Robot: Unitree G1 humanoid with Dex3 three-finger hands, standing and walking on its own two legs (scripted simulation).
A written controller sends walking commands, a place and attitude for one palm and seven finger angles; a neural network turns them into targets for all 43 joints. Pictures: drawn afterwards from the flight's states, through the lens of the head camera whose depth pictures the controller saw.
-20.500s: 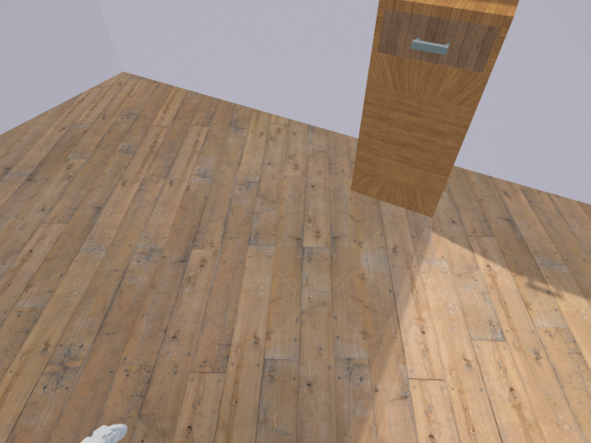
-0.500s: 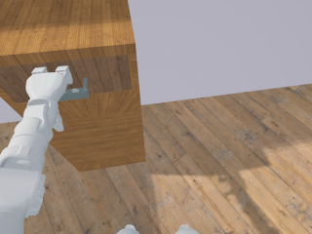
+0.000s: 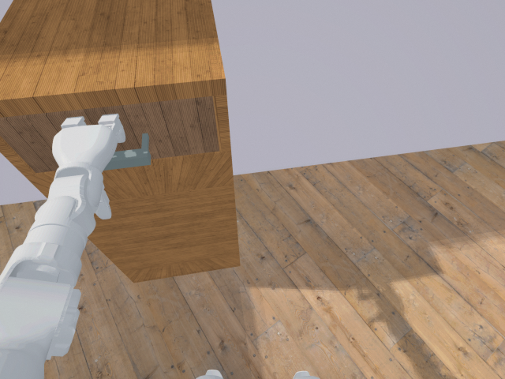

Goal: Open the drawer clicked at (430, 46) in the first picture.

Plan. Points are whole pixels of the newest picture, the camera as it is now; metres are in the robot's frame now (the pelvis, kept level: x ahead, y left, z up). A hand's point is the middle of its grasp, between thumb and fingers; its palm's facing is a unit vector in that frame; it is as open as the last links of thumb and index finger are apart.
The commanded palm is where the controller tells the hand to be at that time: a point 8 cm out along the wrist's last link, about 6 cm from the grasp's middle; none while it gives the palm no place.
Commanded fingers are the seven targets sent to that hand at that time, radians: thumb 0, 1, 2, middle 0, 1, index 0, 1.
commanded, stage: lift the fingers back up to retry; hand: left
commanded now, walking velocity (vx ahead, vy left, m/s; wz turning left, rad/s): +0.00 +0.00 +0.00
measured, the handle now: (117, 151) +0.50 +0.25 +0.04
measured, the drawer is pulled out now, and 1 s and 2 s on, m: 0.00 0.00 0.00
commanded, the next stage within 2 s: re-aim the fingers above the handle in 0.54 s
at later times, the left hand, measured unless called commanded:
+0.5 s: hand (98, 147) +0.46 +0.25 +0.10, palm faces +0.00 -0.02 -1.00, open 13.6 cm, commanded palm +0.43 +0.25 +0.15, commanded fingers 0.00 -0.50 0.30 -0.30 -1.20 -0.30 -1.20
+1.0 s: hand (102, 148) +0.46 +0.25 +0.09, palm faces -0.01 -0.03 -1.00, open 13.7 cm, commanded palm +0.43 +0.27 +0.16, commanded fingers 0.00 -0.50 0.30 -0.30 -1.20 -0.30 -1.20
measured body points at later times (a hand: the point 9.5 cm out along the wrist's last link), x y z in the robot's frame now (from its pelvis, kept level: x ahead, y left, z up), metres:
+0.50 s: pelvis +0.04 -0.01 +0.02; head +0.08 -0.03 +0.47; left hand +0.45 +0.25 +0.15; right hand +0.13 -0.27 -0.11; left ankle +0.00 +0.11 -0.70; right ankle +0.01 -0.13 -0.70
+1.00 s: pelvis +0.03 -0.02 +0.02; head +0.09 -0.04 +0.47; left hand +0.45 +0.24 +0.15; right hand +0.11 -0.29 -0.12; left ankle +0.01 +0.11 -0.70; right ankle +0.01 -0.13 -0.70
